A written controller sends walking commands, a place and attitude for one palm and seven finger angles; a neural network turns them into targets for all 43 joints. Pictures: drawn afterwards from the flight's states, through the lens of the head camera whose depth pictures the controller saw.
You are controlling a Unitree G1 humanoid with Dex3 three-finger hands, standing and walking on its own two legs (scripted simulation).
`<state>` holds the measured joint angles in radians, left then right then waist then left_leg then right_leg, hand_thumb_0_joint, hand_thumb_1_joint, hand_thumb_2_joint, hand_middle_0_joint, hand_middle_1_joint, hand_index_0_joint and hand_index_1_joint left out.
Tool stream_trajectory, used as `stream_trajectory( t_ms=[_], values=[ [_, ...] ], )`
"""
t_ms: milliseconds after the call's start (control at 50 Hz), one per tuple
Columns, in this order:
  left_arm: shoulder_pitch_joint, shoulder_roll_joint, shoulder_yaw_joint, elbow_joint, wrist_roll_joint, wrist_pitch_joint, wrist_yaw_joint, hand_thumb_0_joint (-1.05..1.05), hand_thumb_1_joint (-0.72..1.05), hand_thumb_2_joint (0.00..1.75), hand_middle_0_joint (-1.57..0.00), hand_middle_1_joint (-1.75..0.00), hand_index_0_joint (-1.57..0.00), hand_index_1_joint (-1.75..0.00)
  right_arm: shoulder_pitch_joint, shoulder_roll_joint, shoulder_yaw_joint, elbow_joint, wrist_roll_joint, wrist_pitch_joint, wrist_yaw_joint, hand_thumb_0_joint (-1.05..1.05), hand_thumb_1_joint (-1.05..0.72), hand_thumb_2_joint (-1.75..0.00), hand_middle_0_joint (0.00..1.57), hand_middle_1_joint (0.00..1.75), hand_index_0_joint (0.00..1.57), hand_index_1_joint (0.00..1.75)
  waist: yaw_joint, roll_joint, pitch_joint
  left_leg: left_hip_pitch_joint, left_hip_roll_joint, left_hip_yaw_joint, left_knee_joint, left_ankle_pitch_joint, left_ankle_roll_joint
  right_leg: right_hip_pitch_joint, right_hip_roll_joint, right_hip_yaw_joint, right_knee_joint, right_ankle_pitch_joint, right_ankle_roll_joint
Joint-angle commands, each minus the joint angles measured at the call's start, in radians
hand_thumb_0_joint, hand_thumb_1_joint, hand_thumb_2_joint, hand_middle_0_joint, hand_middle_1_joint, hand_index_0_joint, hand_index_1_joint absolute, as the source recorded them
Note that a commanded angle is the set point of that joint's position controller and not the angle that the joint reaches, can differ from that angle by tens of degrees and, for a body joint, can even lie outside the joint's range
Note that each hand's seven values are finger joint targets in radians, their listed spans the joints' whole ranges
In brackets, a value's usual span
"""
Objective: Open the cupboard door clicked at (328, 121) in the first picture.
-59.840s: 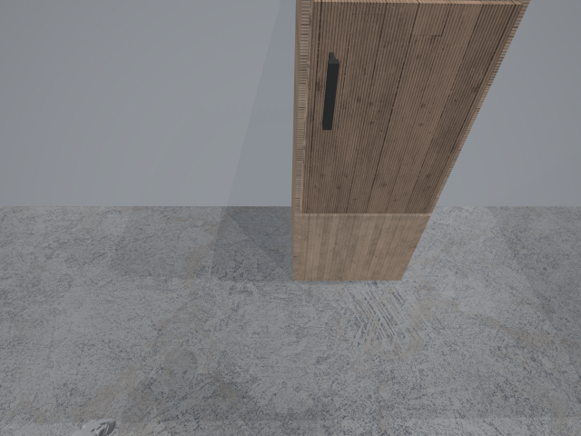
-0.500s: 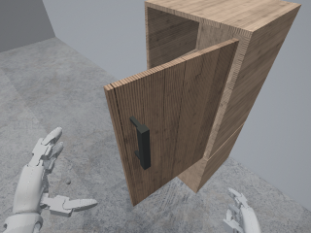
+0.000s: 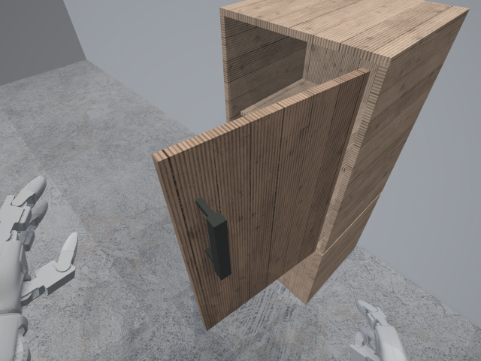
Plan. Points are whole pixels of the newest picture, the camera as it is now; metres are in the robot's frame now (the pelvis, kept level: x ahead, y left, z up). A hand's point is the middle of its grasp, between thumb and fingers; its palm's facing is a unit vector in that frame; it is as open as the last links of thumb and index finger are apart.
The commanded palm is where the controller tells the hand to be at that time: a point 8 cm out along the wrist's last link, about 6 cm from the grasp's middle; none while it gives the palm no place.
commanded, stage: draw the hand back to the body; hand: left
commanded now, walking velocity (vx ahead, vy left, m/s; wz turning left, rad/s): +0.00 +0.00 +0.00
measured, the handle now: (213, 240) +0.28 +0.09 +0.08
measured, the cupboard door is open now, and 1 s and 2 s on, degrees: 82 82 82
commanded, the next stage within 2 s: step back with the hand held close in 0.38 s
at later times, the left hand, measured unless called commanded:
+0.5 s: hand (69, 263) +0.18 +0.24 +0.15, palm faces +0.45 -0.81 -0.39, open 7.5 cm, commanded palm +0.14 +0.29 +0.17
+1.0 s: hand (26, 304) +0.13 +0.27 +0.15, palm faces +0.37 -0.79 -0.49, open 7.5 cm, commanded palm +0.07 +0.31 +0.17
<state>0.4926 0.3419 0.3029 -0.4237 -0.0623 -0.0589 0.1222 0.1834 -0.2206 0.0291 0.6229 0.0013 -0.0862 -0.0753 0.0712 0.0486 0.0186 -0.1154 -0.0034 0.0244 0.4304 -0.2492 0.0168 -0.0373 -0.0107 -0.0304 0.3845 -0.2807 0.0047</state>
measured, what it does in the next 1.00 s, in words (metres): shifts its weight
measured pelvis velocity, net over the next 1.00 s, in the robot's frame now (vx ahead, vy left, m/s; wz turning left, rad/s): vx -0.07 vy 0.01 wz -0.01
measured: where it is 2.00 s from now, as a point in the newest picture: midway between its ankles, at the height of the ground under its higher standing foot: outside the picture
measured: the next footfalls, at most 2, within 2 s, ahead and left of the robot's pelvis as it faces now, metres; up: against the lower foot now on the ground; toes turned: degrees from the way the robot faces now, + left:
right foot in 1.78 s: -0.29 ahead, -0.10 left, +0.00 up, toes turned -2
left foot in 1.96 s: -0.17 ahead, +0.10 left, +0.00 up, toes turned -4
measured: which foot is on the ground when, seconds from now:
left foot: down 0.00-1.00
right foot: down 0.00-1.00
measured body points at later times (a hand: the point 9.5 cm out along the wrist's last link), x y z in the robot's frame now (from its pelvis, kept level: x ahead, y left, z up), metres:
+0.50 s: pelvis +0.00 -0.01 +0.00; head -0.02 -0.04 +0.45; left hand +0.15 +0.29 +0.17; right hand +0.19 -0.23 -0.09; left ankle -0.01 +0.11 -0.74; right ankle -0.04 -0.12 -0.74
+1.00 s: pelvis -0.07 +0.01 -0.01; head -0.05 +0.01 +0.44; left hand +0.10 +0.31 +0.18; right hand +0.10 -0.24 -0.08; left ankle -0.01 +0.11 -0.74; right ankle -0.04 -0.12 -0.74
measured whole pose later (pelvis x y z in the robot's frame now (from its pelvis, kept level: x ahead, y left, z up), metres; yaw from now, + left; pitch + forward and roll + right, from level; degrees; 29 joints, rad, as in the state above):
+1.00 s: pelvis -0.07 +0.01 -0.01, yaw +0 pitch +0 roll -2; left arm 0.58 0.43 0.40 -0.52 -0.06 -0.14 0.14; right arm 0.19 -0.23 -0.01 0.55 0.03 0.01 -0.09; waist 0.00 0.02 0.03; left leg -0.34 0.01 0.02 0.52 -0.18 0.03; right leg -0.26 0.00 -0.03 0.48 -0.21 0.01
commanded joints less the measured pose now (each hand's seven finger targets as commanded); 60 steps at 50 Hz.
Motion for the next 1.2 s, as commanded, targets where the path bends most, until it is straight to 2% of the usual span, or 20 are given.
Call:
stream_trajectory(
  t_ms=[0,60,120,180,240,280,460,480,500,520,580,640,700,760,840,920,1020,1080,1140,1180],
  values=[
    [-0.082,0.164,0.132,-0.189,-0.003,-0.065,0.018,0.00,0.90,0.90,-0.20,-0.30,-0.20,-0.30,-0.122,-0.104,-0.041,-0.153,0.000,-0.041,-0.013,0.00,-0.90,-0.90,0.20,0.30,0.20,0.30,-0.005,0.023,-0.079,0.066,0.023,-0.017,-0.050,0.330,-0.002,-0.044,0.011,-0.008,-0.046,0.298,-0.022],
    [-0.076,0.146,0.104,-0.182,-0.001,-0.061,0.013,0.00,0.90,0.90,-0.20,-0.30,-0.20,-0.30,-0.123,-0.108,-0.045,-0.154,0.000,-0.037,-0.006,0.00,-0.90,-0.90,0.20,0.30,0.20,0.30,-0.009,0.004,-0.070,0.068,0.026,-0.018,-0.054,0.335,-0.001,-0.049,0.011,-0.009,-0.049,0.301,-0.019],
    [-0.075,0.166,0.124,-0.189,-0.003,-0.064,0.013,0.00,0.90,0.90,-0.20,-0.30,-0.20,-0.30,-0.124,-0.109,-0.049,-0.157,-0.001,-0.032,-0.007,0.00,-0.90,-0.90,0.20,0.30,0.20,0.30,-0.003,-0.024,-0.092,0.070,0.021,-0.013,-0.047,0.333,0.005,-0.038,0.011,-0.005,-0.051,0.320,-0.017],
    [-0.085,0.178,0.132,-0.198,-0.002,-0.065,0.013,0.00,0.90,0.90,-0.20,-0.30,-0.20,-0.30,-0.128,-0.105,-0.047,-0.155,0.000,-0.030,-0.009,0.00,-0.90,-0.90,0.20,0.30,0.20,0.30,-0.003,0.010,-0.088,0.072,0.020,-0.011,-0.047,0.325,0.004,-0.041,0.008,-0.002,-0.053,0.318,-0.018],
    [-0.098,0.195,0.148,-0.203,-0.003,-0.069,0.016,0.00,0.90,0.90,-0.20,-0.30,-0.20,-0.30,-0.131,-0.104,-0.046,-0.153,-0.001,-0.034,-0.012,0.00,-0.90,-0.90,0.20,0.30,0.20,0.30,-0.002,-0.006,-0.089,0.068,0.017,-0.011,-0.046,0.302,0.005,-0.036,0.009,-0.001,-0.062,0.308,-0.020],
    [-0.090,0.180,0.137,-0.204,-0.004,-0.070,0.015,0.00,0.90,0.90,-0.20,-0.30,-0.20,-0.30,-0.131,-0.101,-0.045,-0.152,0.001,-0.035,-0.012,0.00,-0.90,-0.90,0.20,0.30,0.20,0.30,-0.003,0.029,-0.083,0.070,0.016,-0.009,-0.048,0.296,0.004,-0.042,0.008,0.000,-0.062,0.299,-0.018],
    [-0.098,0.170,0.126,-0.175,-0.006,-0.077,0.012,0.00,0.90,0.90,-0.20,-0.30,-0.20,-0.30,-0.135,-0.101,-0.048,-0.146,0.001,-0.040,-0.014,0.00,-0.90,-0.90,0.20,0.30,0.20,0.30,-0.008,-0.009,-0.052,0.069,0.017,-0.009,-0.058,0.250,0.007,-0.063,0.010,0.002,-0.082,0.257,-0.014],
    [-0.177,0.197,0.136,-0.219,-0.006,-0.084,0.015,0.00,0.90,0.90,-0.20,-0.30,-0.20,-0.30,-0.141,-0.104,-0.048,-0.145,0.003,-0.043,-0.016,0.00,-0.90,-0.90,0.20,0.30,0.20,0.30,-0.012,0.005,-0.070,0.080,0.015,-0.007,-0.053,0.243,0.010,-0.066,0.008,0.009,-0.084,0.254,-0.014],
    [-0.230,0.329,0.270,-0.250,-0.005,-0.120,0.021,0.00,0.90,0.90,-0.20,-0.30,-0.20,-0.30,-0.114,-0.125,-0.049,-0.173,0.012,-0.023,-0.014,0.00,-0.90,-0.90,0.20,0.30,0.20,0.30,-0.044,-0.006,0.005,0.012,0.038,-0.036,-0.009,0.218,0.027,-0.163,-0.039,0.080,-0.129,0.317,-0.010],
    [-0.107,0.245,0.209,-0.154,-0.005,-0.118,0.008,0.00,0.90,0.90,-0.20,-0.30,-0.20,-0.30,-0.120,-0.108,-0.050,-0.151,0.007,-0.005,-0.014,0.00,-0.90,-0.90,0.20,0.30,0.20,0.30,-0.049,-0.061,-0.020,0.011,0.036,-0.044,0.015,0.219,0.027,-0.153,-0.062,0.076,-0.119,0.355,-0.010],
    [-0.002,0.195,0.162,-0.163,0.001,-0.115,-0.003,0.00,0.90,0.90,-0.20,-0.30,-0.20,-0.30,-0.110,-0.119,-0.062,-0.182,0.009,0.027,-0.009,0.00,-0.90,-0.90,0.20,0.30,0.20,0.30,-0.053,-0.025,-0.092,0.017,0.048,-0.033,0.025,0.327,0.018,-0.130,-0.070,0.049,-0.063,0.434,-0.002],
    [0.041,0.213,0.177,-0.194,0.000,-0.110,0.004,0.00,0.90,0.90,-0.20,-0.30,-0.20,-0.30,-0.110,-0.122,-0.073,-0.197,0.014,0.050,-0.014,0.00,-0.90,-0.90,0.20,0.30,0.20,0.30,-0.055,-0.013,-0.145,0.015,0.066,-0.035,0.030,0.421,0.016,-0.115,-0.065,0.034,-0.023,0.468,0.004],
    [0.046,0.245,0.206,-0.234,0.000,-0.108,0.016,0.00,0.90,0.90,-0.20,-0.30,-0.20,-0.30,-0.104,-0.120,-0.078,-0.217,0.020,0.065,-0.017,0.00,-0.90,-0.90,0.20,0.30,0.20,0.30,-0.057,-0.052,-0.173,-0.008,0.078,-0.038,0.033,0.420,0.013,-0.119,-0.062,0.038,0.005,0.458,0.006],
    [0.055,0.267,0.227,-0.270,-0.001,-0.114,0.027,0.00,0.90,0.90,-0.20,-0.30,-0.20,-0.30,-0.104,-0.116,-0.080,-0.227,0.022,0.067,-0.024,0.00,-0.90,-0.90,0.20,0.30,0.20,0.30,-0.056,-0.025,-0.179,-0.045,0.088,-0.052,0.023,0.408,0.013,-0.116,-0.059,0.040,0.035,0.425,0.004],
    [0.066,0.274,0.237,-0.293,0.002,-0.124,0.037,0.00,0.90,0.90,-0.20,-0.30,-0.20,-0.30,-0.106,-0.125,-0.084,-0.230,0.021,0.059,-0.028,0.00,-0.90,-0.90,0.20,0.30,0.20,0.30,-0.055,0.036,-0.158,-0.121,0.102,-0.076,-0.005,0.292,0.020,-0.131,-0.049,0.051,0.049,0.304,0.003],
    [0.071,0.254,0.230,-0.287,0.009,-0.140,0.045,0.00,0.90,0.90,-0.20,-0.30,-0.20,-0.30,-0.089,-0.126,-0.082,-0.231,0.020,0.043,-0.024,0.00,-0.90,-0.90,0.20,0.30,0.20,0.30,-0.065,0.013,-0.110,-0.236,0.107,-0.098,-0.033,0.038,0.026,-0.155,-0.045,0.074,0.037,0.125,-0.003],
    [0.052,0.243,0.232,-0.300,0.027,-0.168,0.055,0.00,0.90,0.90,-0.20,-0.30,-0.20,-0.30,-0.076,-0.137,-0.080,-0.229,0.012,0.011,-0.025,0.00,-0.90,-0.90,0.20,0.30,0.20,0.30,-0.073,0.055,-0.057,-0.365,0.122,-0.150,-0.091,-0.247,0.039,-0.175,-0.025,0.070,0.047,-0.102,-0.006],
    [0.051,0.239,0.247,-0.309,0.038,-0.181,0.057,0.00,0.90,0.90,-0.20,-0.30,-0.20,-0.30,-0.070,-0.141,-0.081,-0.230,0.007,-0.010,-0.027,0.00,-0.90,-0.90,0.20,0.30,0.20,0.30,-0.066,0.121,-0.074,-0.507,0.172,-0.213,-0.194,-0.365,0.064,-0.042,0.027,0.035,0.188,-0.062,0.002],
    [0.052,0.252,0.263,-0.318,0.038,-0.188,0.056,0.00,0.90,0.90,-0.20,-0.30,-0.20,-0.30,-0.067,-0.135,-0.083,-0.225,0.005,-0.030,-0.024,0.00,-0.90,-0.90,0.20,0.30,0.20,0.30,-0.062,0.131,-0.100,-0.506,0.177,-0.217,-0.193,-0.351,0.070,-0.024,0.038,0.041,0.225,-0.014,-0.003],
    [0.052,0.236,0.251,-0.313,0.039,-0.189,0.055,0.00,0.90,0.90,-0.20,-0.30,-0.20,-0.30,-0.061,-0.128,-0.084,-0.219,0.005,-0.035,-0.019,0.00,-0.90,-0.90,0.20,0.30,0.20,0.30,-0.066,0.095,-0.089,-0.520,0.155,-0.182,-0.145,-0.365,0.062,-0.044,0.022,0.070,0.188,-0.063,-0.015]
  ],
)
